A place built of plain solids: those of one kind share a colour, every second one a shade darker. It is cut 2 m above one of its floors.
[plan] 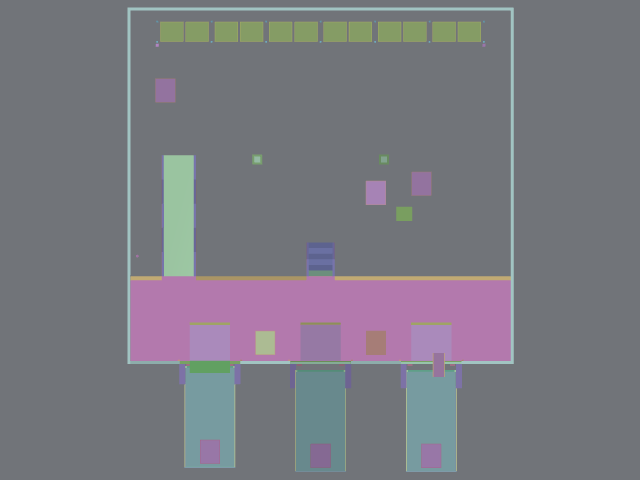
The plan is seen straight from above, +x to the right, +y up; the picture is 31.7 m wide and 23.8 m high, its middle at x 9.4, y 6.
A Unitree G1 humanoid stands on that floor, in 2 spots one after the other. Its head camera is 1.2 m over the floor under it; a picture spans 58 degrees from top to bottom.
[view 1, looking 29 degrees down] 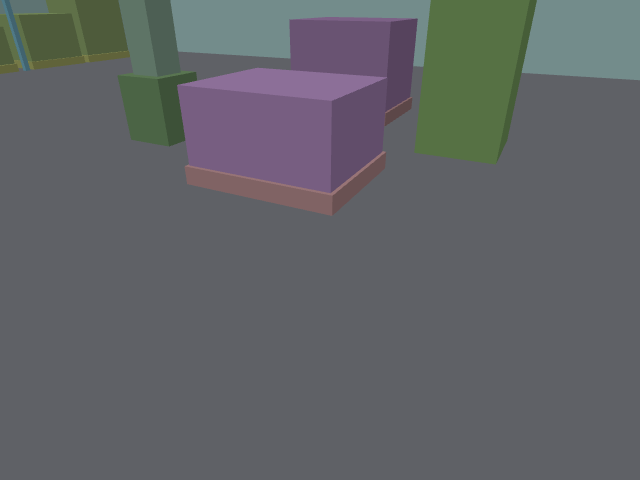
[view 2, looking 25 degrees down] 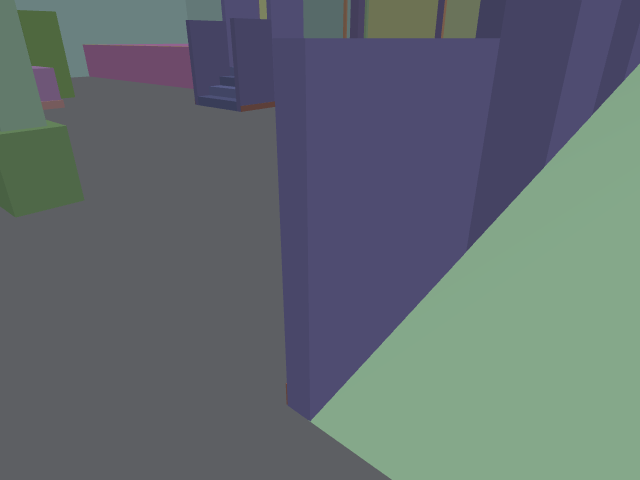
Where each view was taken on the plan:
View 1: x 9.43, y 6.68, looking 27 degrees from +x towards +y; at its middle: ground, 2.48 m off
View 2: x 2.40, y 11.00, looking -49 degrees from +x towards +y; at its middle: dock_south_cheek_whole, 1.25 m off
